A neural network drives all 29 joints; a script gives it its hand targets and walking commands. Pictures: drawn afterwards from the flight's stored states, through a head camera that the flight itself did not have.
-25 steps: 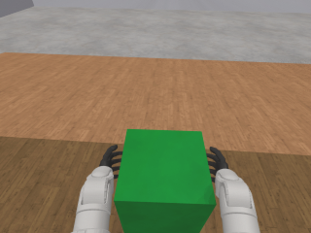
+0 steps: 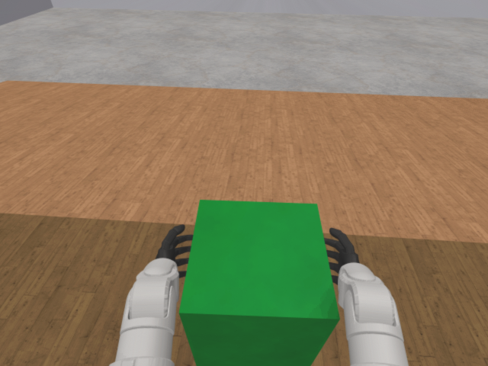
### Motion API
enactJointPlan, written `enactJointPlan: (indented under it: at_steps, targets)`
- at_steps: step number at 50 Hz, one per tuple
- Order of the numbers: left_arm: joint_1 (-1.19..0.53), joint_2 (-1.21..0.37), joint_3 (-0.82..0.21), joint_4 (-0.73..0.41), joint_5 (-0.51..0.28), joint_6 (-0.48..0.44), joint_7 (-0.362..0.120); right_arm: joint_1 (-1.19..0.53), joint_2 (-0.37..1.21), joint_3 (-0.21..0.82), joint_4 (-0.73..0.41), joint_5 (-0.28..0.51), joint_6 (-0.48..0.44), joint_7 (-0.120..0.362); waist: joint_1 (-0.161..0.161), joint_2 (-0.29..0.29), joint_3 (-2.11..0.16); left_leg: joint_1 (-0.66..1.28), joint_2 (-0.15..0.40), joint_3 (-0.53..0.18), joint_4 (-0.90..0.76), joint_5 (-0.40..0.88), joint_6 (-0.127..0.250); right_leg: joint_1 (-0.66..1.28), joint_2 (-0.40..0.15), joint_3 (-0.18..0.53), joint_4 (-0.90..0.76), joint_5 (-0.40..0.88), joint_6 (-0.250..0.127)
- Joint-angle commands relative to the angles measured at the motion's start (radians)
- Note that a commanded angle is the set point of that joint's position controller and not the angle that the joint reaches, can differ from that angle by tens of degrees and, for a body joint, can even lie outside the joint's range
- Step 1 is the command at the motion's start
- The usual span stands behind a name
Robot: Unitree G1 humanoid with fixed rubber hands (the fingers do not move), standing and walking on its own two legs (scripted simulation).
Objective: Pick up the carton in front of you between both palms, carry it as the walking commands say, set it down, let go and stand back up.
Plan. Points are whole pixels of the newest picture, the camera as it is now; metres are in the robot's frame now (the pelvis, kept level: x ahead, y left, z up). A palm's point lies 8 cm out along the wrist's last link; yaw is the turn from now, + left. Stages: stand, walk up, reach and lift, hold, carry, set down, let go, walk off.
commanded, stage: hold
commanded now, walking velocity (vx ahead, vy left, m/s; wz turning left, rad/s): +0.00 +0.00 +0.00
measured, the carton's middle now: (255, 287) +0.30 +0.00 -0.02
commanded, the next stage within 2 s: carry in 0.62 s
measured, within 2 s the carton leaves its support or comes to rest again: neither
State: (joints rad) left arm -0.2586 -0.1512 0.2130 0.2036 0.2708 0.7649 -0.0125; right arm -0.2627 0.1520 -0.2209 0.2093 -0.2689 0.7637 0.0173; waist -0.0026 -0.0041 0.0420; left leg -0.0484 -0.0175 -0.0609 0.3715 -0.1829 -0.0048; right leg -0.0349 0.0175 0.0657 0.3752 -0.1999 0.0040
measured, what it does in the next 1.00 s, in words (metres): lifts its left foot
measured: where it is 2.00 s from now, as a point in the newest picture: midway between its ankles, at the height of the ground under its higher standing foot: (259, 303)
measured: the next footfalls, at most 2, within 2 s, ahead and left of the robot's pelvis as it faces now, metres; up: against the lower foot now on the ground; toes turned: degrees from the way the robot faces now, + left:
left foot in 1.10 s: +0.22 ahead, +0.10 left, +0.00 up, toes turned +10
right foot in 1.50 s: +0.52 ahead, -0.15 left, +0.00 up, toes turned -14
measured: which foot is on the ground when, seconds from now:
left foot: down 0.00-0.84, up 0.86-1.00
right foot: down 0.00-1.00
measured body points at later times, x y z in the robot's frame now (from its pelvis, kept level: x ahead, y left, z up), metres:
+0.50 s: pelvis +0.00 +0.00 +0.00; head -0.04 +0.00 +0.45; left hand +0.30 +0.15 +0.04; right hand +0.30 -0.15 +0.04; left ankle +0.02 +0.12 -0.74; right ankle +0.01 -0.12 -0.74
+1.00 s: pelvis +0.08 -0.02 +0.00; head +0.06 -0.02 +0.45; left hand +0.37 +0.13 +0.08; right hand +0.37 -0.17 +0.08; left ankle +0.10 +0.10 -0.71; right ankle +0.01 -0.13 -0.74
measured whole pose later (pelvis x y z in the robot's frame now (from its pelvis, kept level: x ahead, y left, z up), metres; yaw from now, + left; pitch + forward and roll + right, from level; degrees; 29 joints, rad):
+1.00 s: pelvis +0.08 -0.02 +0.00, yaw +0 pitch +5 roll +2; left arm -0.17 -0.13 0.09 -0.18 0.13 1.07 0.09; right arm -0.18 0.10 -0.12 -0.17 -0.10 1.08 -0.06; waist 0.00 -0.03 -0.16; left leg -0.43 0.03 0.11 0.65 -0.38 -0.01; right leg -0.15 -0.04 -0.03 0.32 -0.26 -0.01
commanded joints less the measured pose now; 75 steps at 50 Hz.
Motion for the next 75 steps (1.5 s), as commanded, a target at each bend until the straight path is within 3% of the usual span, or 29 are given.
enactJointPlan:
  at_steps: [1,30,31,33,34,37,39,40,41,42,43,44,45,46,48,51,52,54,55,56,57,58,60,61,64,68,72,74,75]
  targets:
    - [-0.449,-0.892,-0.532,-0.055,-0.245,-0.028,-0.205,-0.454,0.878,0.536,-0.058,0.246,-0.030,0.208,0.000,0.006,-0.228,0.068,-0.066,-0.013,-0.050,0.144,0.000,0.007,0.068,0.008,-0.061,0.147,-0.002]
    - [-0.445,-0.877,-0.544,-0.075,-0.252,-0.029,-0.203,-0.445,0.874,0.548,-0.075,0.251,-0.029,0.201,0.000,0.004,-0.213,0.053,-0.067,-0.010,-0.044,0.109,0.005,-0.002,0.066,0.010,-0.058,0.117,-0.005]
    - [-0.487,-0.888,-0.569,-0.068,-0.261,-0.024,-0.206,-0.491,0.880,0.561,-0.066,0.260,-0.024,0.204,0.002,0.020,-0.243,-0.060,0.108,-0.005,0.006,-0.047,0.021,-0.132,-0.097,0.005,0.007,-0.032,-0.028]
    - [-0.503,-0.891,-0.586,-0.095,-0.292,-0.019,-0.207,-0.487,0.884,0.590,-0.095,0.286,-0.020,0.202,0.003,0.034,-0.215,-0.166,0.121,-0.063,-0.073,-0.490,0.028,-0.223,-0.078,0.025,-0.014,-0.424,-0.023]
    - [-0.524,-0.894,-0.604,-0.118,-0.305,-0.015,-0.206,-0.506,0.885,0.604,-0.119,0.299,-0.016,0.199,0.003,0.048,-0.202,-0.179,0.125,-0.082,-0.085,-0.574,0.035,-0.276,-0.065,0.013,0.012,-0.488,-0.020]
    - [-0.526,-0.899,-0.682,-0.189,-0.359,0.017,-0.197,-0.478,0.886,0.668,-0.190,0.337,0.020,0.176,-0.007,0.138,-0.300,-0.111,0.211,-0.185,-0.135,-0.421,0.088,-0.292,-0.009,-0.110,0.198,-0.178,0.005]
    - [-0.521,-0.878,-0.726,-0.240,-0.401,0.059,-0.193,-0.450,0.858,0.697,-0.248,0.349,0.064,0.160,-0.005,0.147,-0.335,-0.162,0.229,-0.167,-0.127,-0.440,0.112,-0.226,-0.006,-0.149,0.118,-0.199,-0.003]
    - [-0.509,-0.873,-0.748,-0.261,-0.422,0.087,-0.189,-0.453,0.844,0.721,-0.284,0.365,0.094,0.152,0.001,0.125,-0.333,-0.223,0.204,-0.117,-0.096,-0.480,0.103,-0.165,-0.005,-0.147,0.050,-0.230,-0.008]
    - [-0.508,-0.859,-0.760,-0.287,-0.438,0.115,-0.183,-0.466,0.829,0.743,-0.319,0.386,0.125,0.147,0.006,0.055,-0.315,-0.310,0.153,-0.038,-0.006,-0.459,0.073,-0.094,-0.048,-0.073,-0.029,-0.277,-0.021]
    - [-0.487,-0.835,-0.762,-0.300,-0.445,0.146,-0.175,-0.485,0.814,0.763,-0.347,0.408,0.158,0.143,0.018,-0.112,-0.302,-0.437,0.081,0.075,0.198,-0.381,0.030,-0.016,-0.185,0.141,-0.140,-0.398,-0.068]
    - [-0.456,-0.810,-0.758,-0.303,-0.450,0.178,-0.166,-0.498,0.803,0.779,-0.358,0.425,0.191,0.141,0.029,-0.258,-0.260,-0.627,0.025,0.164,0.374,-0.307,-0.004,0.088,-0.326,0.368,-0.226,-0.440,-0.135]
    - [-0.446,-0.790,-0.761,-0.325,-0.456,0.210,-0.156,-0.510,0.805,0.794,-0.375,0.454,0.221,0.143,0.029,-0.224,-0.216,-0.700,0.059,0.134,0.417,-0.325,0.001,0.089,-0.390,0.443,-0.237,-0.336,-0.193]
    - [-0.446,-0.785,-0.768,-0.369,-0.464,0.236,-0.146,-0.510,0.819,0.815,-0.392,0.487,0.246,0.147,0.030,-0.159,-0.221,-0.701,0.081,0.121,0.404,-0.325,0.005,0.090,-0.386,0.401,-0.225,-0.210,-0.214]
    - [-0.450,-0.794,-0.780,-0.418,-0.479,0.260,-0.138,-0.495,0.833,0.828,-0.406,0.517,0.268,0.149,0.031,-0.113,-0.251,-0.684,0.083,0.129,0.363,-0.300,0.002,0.117,-0.365,0.326,-0.212,-0.124,-0.204]
    - [-0.439,-0.812,-0.802,-0.498,-0.512,0.300,-0.133,-0.457,0.854,0.847,-0.454,0.553,0.303,0.146,0.032,-0.131,-0.310,-0.606,0.054,0.179,0.281,-0.196,-0.010,0.136,-0.298,0.178,-0.187,0.000,-0.164]
    - [-0.365,-0.834,-0.822,-0.557,-0.542,0.357,-0.139,-0.377,0.854,0.845,-0.526,0.553,0.354,0.131,0.031,-0.179,-0.350,-0.487,0.019,0.238,0.156,-0.115,-0.013,0.113,-0.253,0.059,-0.140,0.115,-0.139]
    - [-0.339,-0.838,-0.824,-0.569,-0.547,0.374,-0.143,-0.345,0.851,0.839,-0.546,0.545,0.369,0.127,0.029,-0.170,-0.353,-0.407,0.009,0.263,0.092,-0.079,-0.013,0.069,-0.241,0.020,-0.112,0.113,-0.131]
    - [-0.290,-0.842,-0.825,-0.584,-0.555,0.401,-0.151,-0.290,0.841,0.829,-0.579,0.527,0.395,0.123,0.016,-0.094,-0.382,-0.052,0.004,0.293,-0.030,0.025,0.001,-0.152,-0.195,-0.084,0.031,0.092,-0.093]
    - [-0.274,-0.835,-0.819,-0.588,-0.554,0.412,-0.155,-0.262,0.840,0.822,-0.586,0.520,0.408,0.123,0.002,-0.033,-0.427,0.164,0.086,0.206,-0.023,-0.020,0.026,-0.311,-0.164,-0.137,0.174,0.055,-0.063]
    - [-0.302,-0.822,-0.818,-0.613,-0.565,0.429,-0.159,-0.239,0.832,0.806,-0.580,0.509,0.419,0.123,-0.024,0.173,-0.465,0.336,0.334,-0.152,-0.117,-0.233,0.108,-0.546,-0.098,-0.210,0.451,-0.143,-0.015]
    - [-0.376,-0.796,-0.835,-0.652,-0.589,0.446,-0.162,-0.283,0.823,0.795,-0.575,0.508,0.422,0.121,-0.025,0.295,-0.407,0.367,0.487,-0.441,-0.164,-0.208,0.237,-0.780,-0.026,-0.191,0.620,-0.319,-0.012]
    - [-0.436,-0.804,-0.841,-0.664,-0.607,0.456,-0.166,-0.325,0.833,0.795,-0.599,0.519,0.428,0.118,-0.022,0.200,-0.378,0.297,0.510,-0.444,-0.146,-0.161,0.278,-0.814,-0.109,-0.100,0.734,-0.323,-0.034]
    - [-0.460,-0.820,-0.829,-0.653,-0.628,0.463,-0.168,-0.395,0.844,0.800,-0.638,0.544,0.444,0.111,-0.020,0.056,-0.357,0.179,0.441,-0.280,-0.178,-0.144,0.222,-0.779,-0.163,-0.081,0.744,-0.231,-0.037]
    - [-0.456,-0.827,-0.824,-0.644,-0.627,0.466,-0.165,-0.417,0.847,0.806,-0.646,0.557,0.450,0.111,-0.017,0.038,-0.344,0.132,0.411,-0.196,-0.209,-0.156,0.185,-0.743,-0.171,-0.091,0.667,-0.182,-0.030]
    - [-0.407,-0.835,-0.805,-0.601,-0.594,0.473,-0.147,-0.408,0.844,0.813,-0.624,0.580,0.468,0.120,-0.016,0.104,-0.332,0.096,0.335,-0.009,-0.235,-0.005,0.147,-0.663,-0.138,-0.157,0.477,-0.055,0.000]
    - [-0.350,-0.843,-0.786,-0.554,-0.548,0.475,-0.132,-0.377,0.839,0.813,-0.577,0.585,0.478,0.139,-0.018,0.141,-0.287,0.078,0.275,0.132,-0.198,0.172,0.124,-0.571,-0.090,-0.245,0.242,0.048,0.003]
    - [-0.363,-0.859,-0.790,-0.570,-0.543,0.468,-0.134,-0.377,0.849,0.813,-0.576,0.575,0.470,0.149,-0.015,0.177,-0.258,0.048,0.264,0.199,-0.117,0.266,0.080,-0.393,-0.061,-0.308,0.121,0.133,-0.019]
    - [-0.337,-0.862,-0.785,-0.560,-0.541,0.461,-0.138,-0.368,0.853,0.819,-0.583,0.567,0.467,0.150,0.011,0.120,-0.337,-0.045,0.201,0.297,0.150,0.387,0.036,-0.091,-0.001,-0.378,0.074,0.066,-0.035]
    - [-0.319,-0.861,-0.785,-0.553,-0.535,0.458,-0.142,-0.359,0.838,0.818,-0.586,0.563,0.465,0.151,0.032,0.046,-0.406,-0.180,0.174,0.298,0.356,0.237,0.005,0.110,-0.106,-0.242,0.062,-0.001,-0.049]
